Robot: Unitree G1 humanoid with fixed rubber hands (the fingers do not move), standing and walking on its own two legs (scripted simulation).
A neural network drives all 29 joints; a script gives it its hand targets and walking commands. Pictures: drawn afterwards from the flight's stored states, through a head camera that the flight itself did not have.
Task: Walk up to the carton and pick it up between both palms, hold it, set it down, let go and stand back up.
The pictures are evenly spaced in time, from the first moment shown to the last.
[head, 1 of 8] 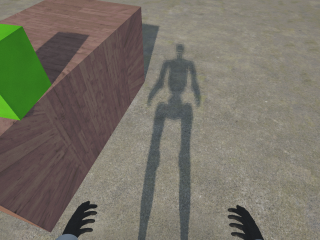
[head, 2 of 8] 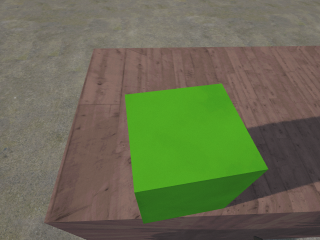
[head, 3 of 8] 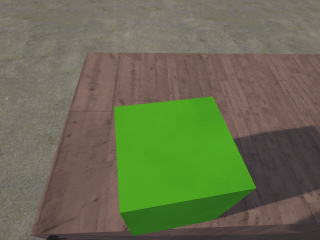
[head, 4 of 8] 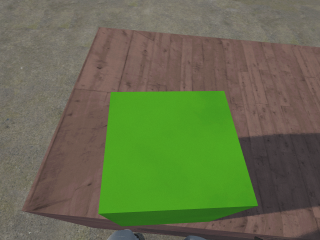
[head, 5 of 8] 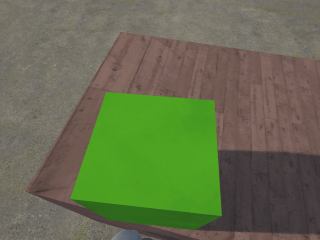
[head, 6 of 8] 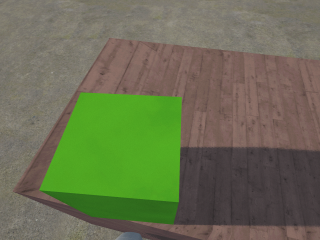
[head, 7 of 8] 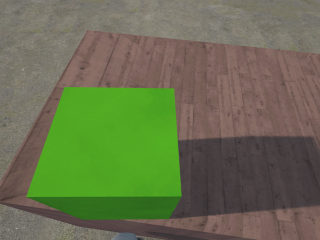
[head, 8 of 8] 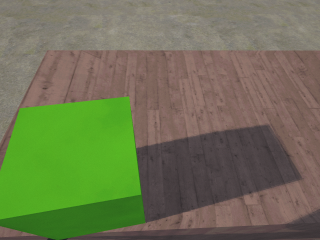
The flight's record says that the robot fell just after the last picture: no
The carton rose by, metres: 0.00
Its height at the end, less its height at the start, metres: +0.00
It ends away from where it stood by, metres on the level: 0.00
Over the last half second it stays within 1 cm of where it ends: yes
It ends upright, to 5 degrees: yes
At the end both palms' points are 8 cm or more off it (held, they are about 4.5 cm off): no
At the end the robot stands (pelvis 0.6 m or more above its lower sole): yes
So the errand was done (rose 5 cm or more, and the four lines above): no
